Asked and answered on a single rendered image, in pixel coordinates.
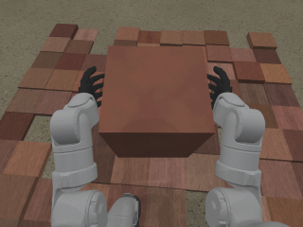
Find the left robot upper arm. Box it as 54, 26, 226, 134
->
51, 189, 108, 227

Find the right robot upper arm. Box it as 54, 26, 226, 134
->
205, 187, 290, 227

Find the right robot hand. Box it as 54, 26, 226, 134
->
206, 66, 233, 111

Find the left robot shin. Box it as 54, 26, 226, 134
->
122, 193, 137, 226

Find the left robot thigh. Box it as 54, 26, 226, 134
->
106, 197, 139, 227

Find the carton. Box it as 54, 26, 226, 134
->
98, 45, 216, 158

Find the left robot forearm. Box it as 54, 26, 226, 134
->
49, 93, 99, 227

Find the left robot hand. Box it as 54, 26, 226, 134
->
78, 66, 105, 107

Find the right robot forearm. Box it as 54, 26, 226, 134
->
213, 92, 266, 220

